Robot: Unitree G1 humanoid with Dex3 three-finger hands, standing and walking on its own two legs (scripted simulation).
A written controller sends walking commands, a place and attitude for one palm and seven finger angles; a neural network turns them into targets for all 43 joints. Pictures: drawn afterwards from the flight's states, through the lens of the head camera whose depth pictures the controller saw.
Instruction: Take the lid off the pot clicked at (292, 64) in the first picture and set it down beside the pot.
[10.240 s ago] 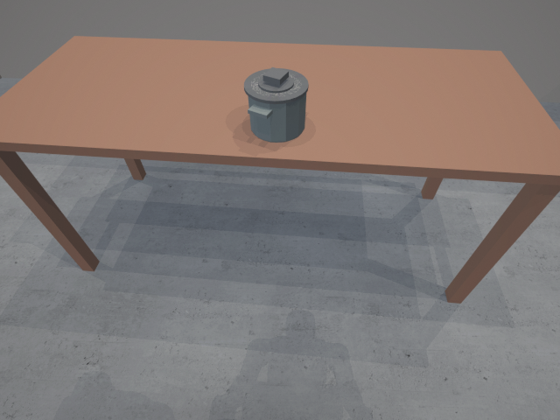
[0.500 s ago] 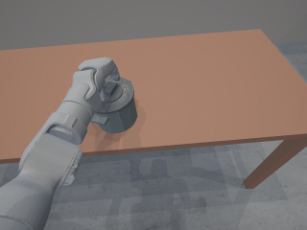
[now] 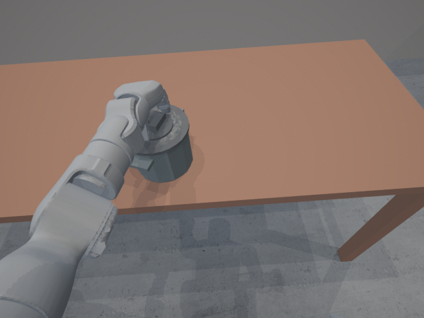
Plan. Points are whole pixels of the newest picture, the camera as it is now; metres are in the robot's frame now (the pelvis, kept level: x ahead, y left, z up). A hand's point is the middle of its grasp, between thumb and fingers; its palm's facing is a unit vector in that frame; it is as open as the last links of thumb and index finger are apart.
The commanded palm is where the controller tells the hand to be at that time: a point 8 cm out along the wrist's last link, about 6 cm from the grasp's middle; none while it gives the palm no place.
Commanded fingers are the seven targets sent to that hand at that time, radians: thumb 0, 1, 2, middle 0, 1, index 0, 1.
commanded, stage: close the fingers and squeeze the knob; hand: left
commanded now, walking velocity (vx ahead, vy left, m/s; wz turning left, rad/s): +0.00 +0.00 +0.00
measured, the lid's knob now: (151, 120) +0.51 +0.11 +0.08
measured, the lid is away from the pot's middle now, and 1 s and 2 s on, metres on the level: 0.00 0.00 0.01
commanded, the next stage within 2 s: lift the lid straight up in 1.56 s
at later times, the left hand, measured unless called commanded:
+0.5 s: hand (149, 121) +0.48 +0.11 +0.11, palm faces -0.35 -0.06 -0.93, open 9.1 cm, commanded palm +0.48 +0.11 +0.17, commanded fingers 0.00 0.11 0.99 -0.60 -0.95 -0.60 -0.95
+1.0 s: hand (147, 121) +0.48 +0.11 +0.11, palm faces -0.34 -0.07 -0.94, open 8.2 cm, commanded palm +0.48 +0.11 +0.17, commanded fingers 0.00 0.35 0.82 -0.73 -1.02 -0.71 -1.00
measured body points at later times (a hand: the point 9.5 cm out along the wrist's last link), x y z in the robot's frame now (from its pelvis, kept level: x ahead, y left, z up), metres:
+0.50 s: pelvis +0.00 +0.00 +0.00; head +0.05 -0.03 +0.45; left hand +0.49 +0.11 +0.16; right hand +0.06 -0.27 -0.14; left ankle +0.05 +0.10 -0.73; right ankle -0.05 -0.12 -0.73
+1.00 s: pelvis +0.01 +0.00 +0.00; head +0.05 -0.03 +0.45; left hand +0.49 +0.11 +0.16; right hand +0.08 -0.27 -0.14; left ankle +0.05 +0.10 -0.73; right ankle -0.05 -0.12 -0.73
